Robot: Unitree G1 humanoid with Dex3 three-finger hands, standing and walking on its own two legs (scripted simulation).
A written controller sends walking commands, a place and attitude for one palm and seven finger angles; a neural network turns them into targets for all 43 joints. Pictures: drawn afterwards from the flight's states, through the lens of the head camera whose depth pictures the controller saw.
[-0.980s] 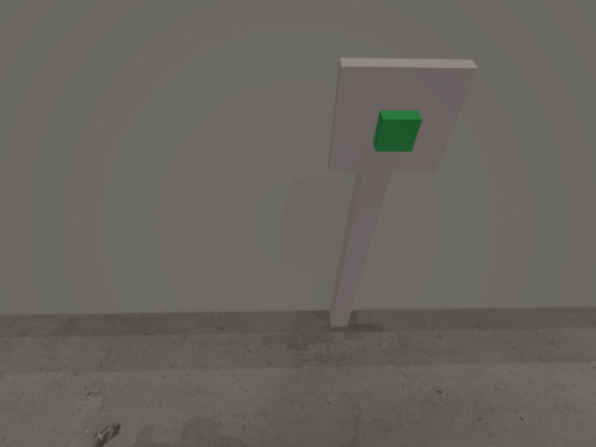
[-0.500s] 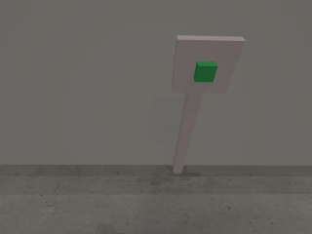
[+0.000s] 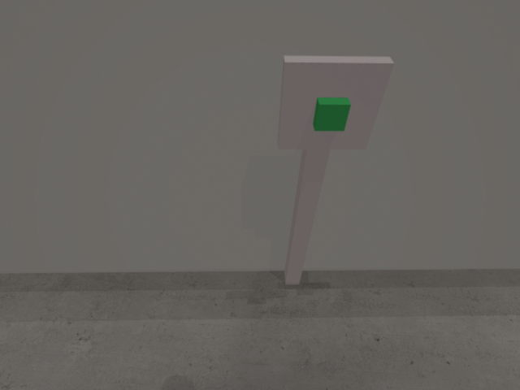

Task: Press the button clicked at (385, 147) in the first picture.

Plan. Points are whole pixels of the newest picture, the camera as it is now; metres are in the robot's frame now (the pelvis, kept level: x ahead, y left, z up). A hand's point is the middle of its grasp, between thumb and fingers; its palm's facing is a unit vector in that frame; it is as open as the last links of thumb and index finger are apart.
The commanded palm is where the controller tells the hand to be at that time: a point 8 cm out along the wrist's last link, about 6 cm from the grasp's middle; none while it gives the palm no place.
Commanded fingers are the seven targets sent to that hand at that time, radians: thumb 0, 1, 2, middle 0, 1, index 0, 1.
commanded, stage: stand and wait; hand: left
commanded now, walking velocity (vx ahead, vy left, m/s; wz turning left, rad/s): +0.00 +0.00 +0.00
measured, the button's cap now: (330, 113) +0.65 -0.12 +0.10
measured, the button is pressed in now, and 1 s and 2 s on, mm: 0 0 0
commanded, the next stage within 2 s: look at it before walking up in 0.04 s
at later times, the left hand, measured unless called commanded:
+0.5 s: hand out of the picture +0.07 +0.24 -0.16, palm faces -0.01 -0.95 -0.32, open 7.4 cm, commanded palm none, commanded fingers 0.00 0.90 0.90 -0.20 -0.30 -0.20 -0.30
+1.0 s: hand out of the picture +0.07 +0.23 -0.17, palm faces -0.06 -0.95 -0.30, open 7.4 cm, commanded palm none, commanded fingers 0.00 0.90 0.90 -0.20 -0.30 -0.20 -0.30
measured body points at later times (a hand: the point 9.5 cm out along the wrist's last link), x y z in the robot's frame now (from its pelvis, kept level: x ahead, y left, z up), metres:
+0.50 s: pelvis +0.01 +0.00 +0.00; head +0.01 +0.00 +0.45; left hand +0.07 +0.29 -0.13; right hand +0.08 -0.30 -0.13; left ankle +0.00 +0.12 -0.75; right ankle +0.00 -0.12 -0.75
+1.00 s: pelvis +0.00 +0.00 -0.01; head +0.02 +0.00 +0.44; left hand +0.07 +0.28 -0.15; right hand +0.07 -0.28 -0.14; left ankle +0.00 +0.12 -0.75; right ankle +0.00 -0.12 -0.75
